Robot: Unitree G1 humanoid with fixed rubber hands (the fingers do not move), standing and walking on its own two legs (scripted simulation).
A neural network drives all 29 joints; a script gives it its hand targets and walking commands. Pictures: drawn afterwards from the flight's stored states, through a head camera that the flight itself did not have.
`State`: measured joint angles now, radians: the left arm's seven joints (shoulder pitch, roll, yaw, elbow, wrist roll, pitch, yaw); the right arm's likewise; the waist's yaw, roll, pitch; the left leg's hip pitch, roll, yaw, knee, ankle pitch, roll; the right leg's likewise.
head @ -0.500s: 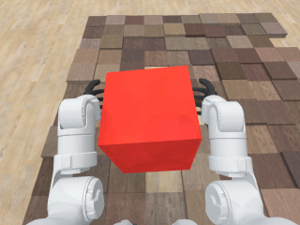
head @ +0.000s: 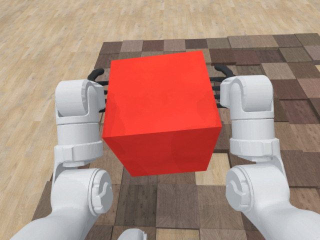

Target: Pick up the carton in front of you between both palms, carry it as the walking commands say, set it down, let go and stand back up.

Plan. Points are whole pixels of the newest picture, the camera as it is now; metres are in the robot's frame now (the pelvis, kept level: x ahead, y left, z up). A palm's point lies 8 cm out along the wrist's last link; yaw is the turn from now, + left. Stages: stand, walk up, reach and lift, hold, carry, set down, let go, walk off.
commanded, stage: carry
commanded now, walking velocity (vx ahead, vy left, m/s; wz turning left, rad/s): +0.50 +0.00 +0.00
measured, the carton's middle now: (163, 120) +0.39 +0.01 +0.07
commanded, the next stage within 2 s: none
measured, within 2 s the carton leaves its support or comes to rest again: neither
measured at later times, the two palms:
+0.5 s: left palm (136, 24) +0.73 +0.10 +0.16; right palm (226, 30) +0.68 -0.19 +0.15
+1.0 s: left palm out of the picture +1.01 +0.11 +0.23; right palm out of the picture +1.02 -0.17 +0.21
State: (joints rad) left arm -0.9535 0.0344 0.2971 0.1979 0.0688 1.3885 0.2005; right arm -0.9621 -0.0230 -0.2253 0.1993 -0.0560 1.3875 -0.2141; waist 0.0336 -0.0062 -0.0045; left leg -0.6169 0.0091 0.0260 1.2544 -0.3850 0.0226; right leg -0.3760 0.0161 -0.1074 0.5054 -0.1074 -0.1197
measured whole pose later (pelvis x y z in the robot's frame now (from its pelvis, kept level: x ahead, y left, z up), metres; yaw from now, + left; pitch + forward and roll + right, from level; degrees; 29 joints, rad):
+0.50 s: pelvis +0.31 +0.01 +0.01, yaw -3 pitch +5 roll +2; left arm -0.93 0.00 0.36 0.07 0.11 1.34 0.17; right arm -0.90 0.03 -0.22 0.05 -0.03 1.33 -0.26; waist -0.12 -0.01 0.12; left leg -0.43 -0.04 0.14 0.63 -0.28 0.07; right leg -0.73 -0.02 0.06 1.19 -0.43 -0.06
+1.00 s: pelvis +0.62 -0.05 +0.03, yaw -1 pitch +6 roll +1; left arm -1.00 -0.03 0.34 0.20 0.08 1.32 0.28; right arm -0.98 0.00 -0.27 0.18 -0.12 1.41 -0.22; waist 0.08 0.02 -0.04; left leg -0.62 -0.01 0.06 0.72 -0.20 0.03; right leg -0.19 -0.02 -0.11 0.44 -0.23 -0.06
